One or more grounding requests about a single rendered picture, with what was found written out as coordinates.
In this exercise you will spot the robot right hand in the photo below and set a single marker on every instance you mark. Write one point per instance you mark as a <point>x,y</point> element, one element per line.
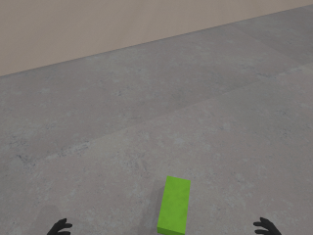
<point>265,223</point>

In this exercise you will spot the carton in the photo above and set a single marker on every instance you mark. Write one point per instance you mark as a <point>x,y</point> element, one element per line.
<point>172,217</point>

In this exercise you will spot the robot left hand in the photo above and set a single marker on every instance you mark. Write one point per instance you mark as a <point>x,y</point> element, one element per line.
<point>61,224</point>

